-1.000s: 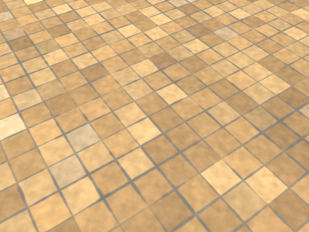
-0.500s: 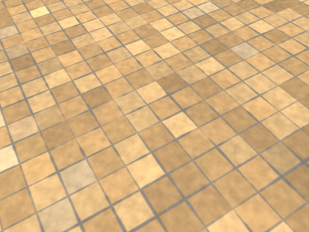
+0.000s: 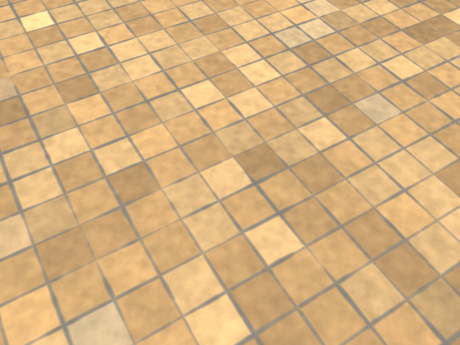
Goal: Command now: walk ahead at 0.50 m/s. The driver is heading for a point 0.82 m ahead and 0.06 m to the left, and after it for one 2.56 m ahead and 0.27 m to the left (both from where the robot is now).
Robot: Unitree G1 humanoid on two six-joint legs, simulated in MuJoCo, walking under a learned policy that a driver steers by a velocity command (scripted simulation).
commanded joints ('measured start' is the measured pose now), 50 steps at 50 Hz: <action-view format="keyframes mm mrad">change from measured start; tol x32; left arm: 1 26 70 28 -59 5 2 8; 50 -302 49 35 -86 8 13 -11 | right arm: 1 36 -73 -12 -24 -13 -14 3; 50 229 -80 -29 126 5 2 -60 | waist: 1 10 95 -77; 17 -75 92 55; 23 48 -253 -504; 50 -49 138 17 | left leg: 1 206 265 -317 -293 112 164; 14 328 241 -135 -343 180 131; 20 403 215 -97 -1 693 45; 23 -166 -48 -130 788 -546 -92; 24 -183 4 -220 859 -529 -85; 40 145 73 -18 85 -183 -7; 44 302 429 -627 -372 -557 212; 50 345 290 -291 -350 -116 96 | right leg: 1 -192 -110 48 -11 107 -4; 17 -257 -26 -43 -662 415 12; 20 38 47 -76 -738 448 -42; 23 803 -424 476 -678 1236 -338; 29 58 -187 100 -916 652 -185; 39 -5 -189 195 -1039 -264 -133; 45 -445 26 3 -289 -39 -15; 50 -375 -21 -29 -345 210 17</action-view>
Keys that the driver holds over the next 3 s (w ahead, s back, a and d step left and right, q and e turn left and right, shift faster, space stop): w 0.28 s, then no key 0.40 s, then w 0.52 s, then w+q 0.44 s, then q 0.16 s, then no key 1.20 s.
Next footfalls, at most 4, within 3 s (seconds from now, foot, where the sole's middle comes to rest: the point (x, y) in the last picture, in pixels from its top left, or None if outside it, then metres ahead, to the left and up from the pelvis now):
0.42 right None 0.41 -0.15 -0.77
0.84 left None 0.36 0.07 -0.77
1.24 right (305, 304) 0.60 -0.21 -0.77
1.78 left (218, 220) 0.88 0.06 -0.77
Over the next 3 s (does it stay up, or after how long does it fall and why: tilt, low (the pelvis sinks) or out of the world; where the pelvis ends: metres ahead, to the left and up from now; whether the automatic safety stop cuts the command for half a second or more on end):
stays up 0.89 -0.05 0.00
